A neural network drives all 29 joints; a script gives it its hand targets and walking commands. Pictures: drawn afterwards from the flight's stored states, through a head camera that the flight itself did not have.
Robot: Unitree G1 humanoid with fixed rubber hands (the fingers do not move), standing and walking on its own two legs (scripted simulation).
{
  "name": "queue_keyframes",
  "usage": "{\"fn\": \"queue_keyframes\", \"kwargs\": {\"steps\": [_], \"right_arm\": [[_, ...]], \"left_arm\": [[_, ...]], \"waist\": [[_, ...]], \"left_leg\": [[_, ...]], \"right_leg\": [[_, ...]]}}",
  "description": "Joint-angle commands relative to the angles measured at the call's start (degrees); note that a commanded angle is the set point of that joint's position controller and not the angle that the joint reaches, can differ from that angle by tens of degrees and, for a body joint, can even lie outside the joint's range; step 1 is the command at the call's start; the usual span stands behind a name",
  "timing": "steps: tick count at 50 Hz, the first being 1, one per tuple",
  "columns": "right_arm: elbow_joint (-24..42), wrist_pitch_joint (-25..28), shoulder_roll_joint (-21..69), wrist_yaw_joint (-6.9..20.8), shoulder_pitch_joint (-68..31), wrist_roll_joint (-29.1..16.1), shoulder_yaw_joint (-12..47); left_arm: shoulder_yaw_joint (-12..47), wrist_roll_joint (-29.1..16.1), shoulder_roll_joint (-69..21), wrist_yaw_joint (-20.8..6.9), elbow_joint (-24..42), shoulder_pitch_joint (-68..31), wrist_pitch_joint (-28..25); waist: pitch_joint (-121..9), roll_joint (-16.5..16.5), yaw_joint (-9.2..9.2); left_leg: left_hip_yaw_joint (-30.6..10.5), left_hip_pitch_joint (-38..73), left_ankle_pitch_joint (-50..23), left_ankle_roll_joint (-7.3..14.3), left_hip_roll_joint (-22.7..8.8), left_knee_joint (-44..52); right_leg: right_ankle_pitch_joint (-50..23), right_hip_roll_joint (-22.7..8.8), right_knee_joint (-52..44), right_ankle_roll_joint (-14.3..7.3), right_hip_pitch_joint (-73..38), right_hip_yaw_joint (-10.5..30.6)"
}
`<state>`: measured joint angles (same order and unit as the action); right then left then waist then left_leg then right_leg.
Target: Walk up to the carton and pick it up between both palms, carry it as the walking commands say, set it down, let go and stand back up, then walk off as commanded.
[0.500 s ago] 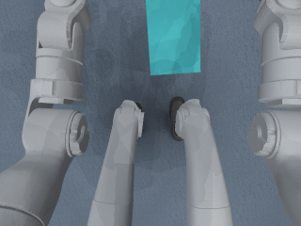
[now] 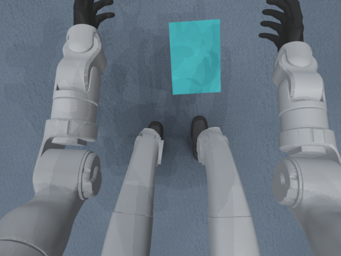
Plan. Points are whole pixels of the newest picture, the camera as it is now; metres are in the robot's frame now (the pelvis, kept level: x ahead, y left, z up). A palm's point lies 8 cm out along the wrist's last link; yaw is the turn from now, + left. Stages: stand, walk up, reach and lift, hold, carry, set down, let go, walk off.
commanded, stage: let go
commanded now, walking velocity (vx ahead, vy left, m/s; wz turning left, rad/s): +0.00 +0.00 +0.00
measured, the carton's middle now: (192, 62) +0.48 -0.05 -0.54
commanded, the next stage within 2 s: stand in 1.10 s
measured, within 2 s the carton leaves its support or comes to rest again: neither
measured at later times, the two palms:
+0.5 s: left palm (9, 155) +0.30 +0.22 +0.01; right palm out of the picture +0.29 -0.23 +0.02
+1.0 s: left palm out of the picture +0.26 +0.24 +0.04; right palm out of the picture +0.28 -0.24 +0.04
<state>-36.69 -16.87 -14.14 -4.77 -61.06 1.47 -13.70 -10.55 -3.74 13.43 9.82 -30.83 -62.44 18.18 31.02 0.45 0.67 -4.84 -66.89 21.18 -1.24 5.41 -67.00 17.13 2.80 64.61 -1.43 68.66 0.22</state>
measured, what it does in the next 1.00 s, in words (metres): rises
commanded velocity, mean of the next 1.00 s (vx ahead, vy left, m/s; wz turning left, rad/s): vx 0.00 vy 0.00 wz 0.00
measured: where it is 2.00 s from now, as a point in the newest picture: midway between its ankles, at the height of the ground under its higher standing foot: (176, 148)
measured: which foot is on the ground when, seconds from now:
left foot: down 0.00-1.00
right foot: down 0.00-1.00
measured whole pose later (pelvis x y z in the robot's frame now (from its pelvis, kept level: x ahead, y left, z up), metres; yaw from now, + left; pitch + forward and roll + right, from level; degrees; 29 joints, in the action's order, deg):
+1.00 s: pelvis +0.11 +0.00 +0.11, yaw +1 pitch -3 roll +0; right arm -23.4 -9.0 -11.9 5.0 12.0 0.3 -6.0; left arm -7.5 -3.3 9.7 -4.0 -23.5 13.5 9.3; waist 5.8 0.5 0.7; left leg -5.4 -9.2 17.9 0.6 2.8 -30.4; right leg 15.5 2.3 29.6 -1.4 11.1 0.5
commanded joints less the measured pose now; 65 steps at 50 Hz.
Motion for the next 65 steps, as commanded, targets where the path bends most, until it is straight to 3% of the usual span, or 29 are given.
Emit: {"fn": "queue_keyframes", "kwargs": {"steps": [1,3,5,6,7,9,11,13,15,17,18,20,21,29,30,31,34,40,41,49,51,53,54,55,59,60,61,62,65], "right_arm": [[32.6,-1.0,-6.2,0.1,7.8,-0.1,5.3],[40.0,-1.3,-8.9,0.9,10.6,-0.9,6.1],[41.6,-1.5,-6.7,1.6,15.9,-2.1,6.5],[39.8,-1.3,-6.0,2.2,22.3,-1.0,7.4],[33.1,-1.5,-3.4,3.2,27.0,-2.9,9.7],[31.5,-0.8,-0.5,4.2,28.8,-5.5,10.4],[29.0,0.8,-1.6,5.0,38.1,-2.9,9.3],[20.9,2.1,-2.8,5.6,39.4,-0.4,7.9],[12.9,3.7,0.4,6.4,47.0,1.1,7.9],[12.5,4.5,0.8,7.6,50.4,0.0,9.0],[12.3,5.5,0.8,8.1,47.6,0.0,10.6],[15.4,6.3,-0.4,8.0,55.9,1.6,8.6],[11.8,6.5,0.4,8.3,56.9,0.2,10.5],[24.9,11.0,-2.9,8.8,65.3,-1.9,13.1],[23.1,11.1,-3.9,8.8,65.6,-2.6,12.6],[22.0,10.5,-3.7,8.6,65.5,-1.8,12.8],[23.8,10.9,-4.3,8.8,71.6,-1.3,13.4],[20.6,9.0,-4.6,10.2,71.6,-1.4,13.4],[19.2,8.8,-3.8,9.8,72.2,-1.9,14.3],[20.5,9.6,-4.2,9.5,75.2,-1.2,12.5],[20.7,10.5,-5.1,8.8,76.2,-1.6,11.1],[21.7,9.7,-4.4,8.9,73.9,-2.1,12.3],[18.5,9.4,-3.8,8.4,77.0,-2.3,12.9],[11.0,12.3,-12.9,5.9,72.5,-0.8,7.6],[9.6,14.9,-10.1,5.0,73.5,0.4,8.1],[9.7,15.4,-11.4,5.4,74.1,0.8,7.8],[9.4,15.4,-9.3,5.4,71.5,0.6,8.0],[8.9,15.6,-9.7,5.5,72.7,0.9,8.5],[8.5,16.3,-9.2,5.1,74.7,1.0,8.5]], "left_arm": [[7.7,3.6,3.3,0.3,19.3,12.7,1.9],[8.9,1.6,2.0,-0.3,28.4,13.8,2.7],[8.5,2.1,3.0,-1.5,34.1,14.4,1.5],[9.3,2.1,3.2,-1.9,31.1,18.3,1.3],[8.8,3.0,1.6,-2.4,27.6,21.4,1.0],[10.0,1.5,0.7,-4.5,28.6,24.3,-0.3],[9.5,1.6,-0.3,-5.5,22.4,35.0,-1.1],[6.7,4.0,-0.7,-6.7,17.6,34.3,-2.8],[6.2,6.1,-0.3,-7.6,10.8,40.2,-4.8],[5.4,6.7,-1.3,-9.0,3.7,44.6,-5.5],[5.0,7.4,-1.3,-9.8,0.7,46.7,-5.9],[5.1,8.0,0.4,-10.1,10.1,50.7,-8.0],[4.7,8.6,0.2,-10.7,4.0,53.6,-8.0],[9.5,7.4,1.7,-12.3,17.6,61.8,-13.5],[9.7,6.7,2.2,-13.0,16.9,62.8,-13.2],[10.0,6.2,1.8,-13.1,14.6,63.5,-12.6],[8.8,5.6,2.5,-13.5,15.8,69.1,-12.6],[8.7,7.1,4.1,-13.7,15.7,73.4,-11.1],[9.9,5.9,3.4,-13.7,14.2,73.3,-10.9],[7.9,7.0,4.9,-13.4,16.6,73.3,-11.3],[8.2,6.8,4.7,-13.1,15.6,74.9,-11.6],[7.4,7.3,5.5,-12.6,14.2,74.3,-12.0],[8.9,6.4,5.4,-12.4,12.4,75.2,-12.1],[4.0,6.5,12.3,-10.6,5.2,71.0,-14.9],[3.9,7.6,12.2,-9.3,0.6,72.5,-18.0],[4.7,7.0,10.7,-9.8,0.1,72.1,-17.8],[3.8,7.5,12.0,-9.4,-1.7,71.2,-18.2],[4.0,7.6,12.9,-9.6,-2.0,69.3,-17.9],[3.7,7.9,12.7,-9.3,-3.0,70.4,-18.7]], "waist": [[-135.2,-0.6,3.33],[-130.2,0.9,4.01],[-123.6,0.1,3.26],[-118.0,-1.2,4.68],[-107.0,0.1,2.6],[-99.4,2.3,2.4],[-96.2,-1.6,3.57],[-81.0,1.9,2.7],[-65.1,0.9,2.4],[-55.4,-1.0,2.16],[-48.7,-0.9,0.21],[-52.1,-0.7,1.65],[-42.1,-0.6,0.26],[-39.8,2.2,-0.44],[-36.8,4.1,0.3],[-33.1,0.3,0.0],[-35.7,-1.6,0.02],[-27.8,3.0,-1.81],[-26.7,3.0,-0.43],[-31.6,1.4,-0.29],[-35.6,1.8,0.8],[-33.5,1.2,-0.39],[-33.0,2.6,0.6],[-44.7,0.3,-1.48],[-42.1,0.9,-0.98],[-42.2,4.7,-0.77],[-40.9,0.6,-0.97],[-40.0,3.9,-0.89],[-36.8,2.9,-0.05]], "left_leg": [[4.6,38.6,-23.1,-0.4,-0.1,11.1],[4.7,36.4,-26.1,-0.4,0.3,11.6],[4.3,36.8,-24.3,-0.2,-0.4,13.3],[4.3,34.6,-20.5,-0.1,-0.5,15.2],[3.7,34.8,-18.6,0.1,-0.9,17.4],[4.0,32.8,-14.7,0.5,-1.6,18.8],[4.3,34.9,-15.1,0.3,-2.0,20.3],[5.0,29.8,-9.1,-0.3,-1.6,22.2],[5.3,27.9,-1.7,-0.5,-2.1,27.1],[5.4,31.4,3.0,0.8,-2.5,30.1],[5.8,31.0,5.4,0.9,-2.6,32.8],[6.3,38.5,6.5,0.0,-2.2,34.2],[5.7,36.2,9.9,0.9,-3.5,36.7],[5.0,45.8,1.2,1.6,-3.8,43.9],[5.6,46.3,2.2,1.0,-3.7,44.1],[5.8,46.2,1.8,1.4,-3.4,44.8],[6.7,52.3,-5.8,1.3,-2.5,44.5],[5.7,49.6,-2.3,0.9,-2.9,47.9],[5.0,51.4,-7.0,1.3,-2.7,47.7],[4.9,52.4,-12.5,0.2,-2.0,46.4],[4.2,54.0,-19.3,0.0,-1.7,44.9],[3.9,55.5,-18.3,0.3,-2.0,45.0],[3.6,56.1,-18.7,0.7,-2.8,44.2],[1.3,58.5,-25.7,1.0,-6.3,37.0],[-1.2,56.7,-21.2,3.0,-7.7,37.8],[-0.8,55.9,-18.1,3.3,-7.0,39.0],[-1.6,55.5,-16.4,3.3,-7.7,39.6],[-0.9,52.9,-16.0,3.6,-7.9,39.1],[-2.4,52.4,-13.5,3.7,-7.5,41.1]], "right_leg": [[-30.8,1.2,-4.7,2.5,-67.8,1.0],[-35.8,1.2,-4.2,1.8,-67.5,2.2],[-30.9,1.2,-6.6,2.3,-65.0,1.7],[-28.9,0.5,-9.0,2.2,-64.8,2.7],[-24.5,-0.3,-11.3,2.4,-60.6,3.0],[-20.8,-0.8,-13.3,2.0,-58.4,2.9],[-20.9,-1.1,-15.9,2.5,-60.3,2.0],[-16.1,-1.7,-18.6,1.5,-55.9,3.1],[-8.4,-1.8,-23.1,2.0,-52.6,3.3],[1.5,-1.7,-27.4,1.7,-52.2,3.0],[3.8,-1.9,-29.6,1.8,-49.9,2.0],[9.2,-1.7,-32.4,1.0,-57.1,4.5],[13.1,-1.4,-33.1,1.9,-52.5,2.6],[-2.2,-1.2,-36.9,2.3,-66.4,0.9],[-1.3,-1.7,-37.6,1.8,-66.6,1.4],[-0.9,-1.3,-38.9,2.2,-66.2,0.6],[-7.5,-1.8,-39.8,2.3,-69.8,0.4],[-5.2,-0.1,-41.0,1.8,-72.1,-0.4],[-8.3,-0.3,-41.1,1.4,-70.5,0.1],[-14.4,0.4,-41.5,2.7,-74.5,0.9],[-23.1,0.3,-40.2,2.6,-75.5,1.5],[-19.5,0.9,-39.9,2.9,-72.7,1.1],[-19.8,0.2,-40.3,2.3,-73.7,1.7],[-26.3,-4.6,-35.8,1.7,-64.6,2.8],[-16.9,-4.0,-37.8,0.9,-62.2,3.2],[-15.5,-4.0,-37.7,1.4,-63.4,2.8],[-12.7,-4.2,-37.7,0.9,-62.2,4.0],[-13.5,-4.8,-38.6,0.5,-63.2,4.7],[-12.7,-5.4,-39.2,-0.1,-60.9,6.4]]}}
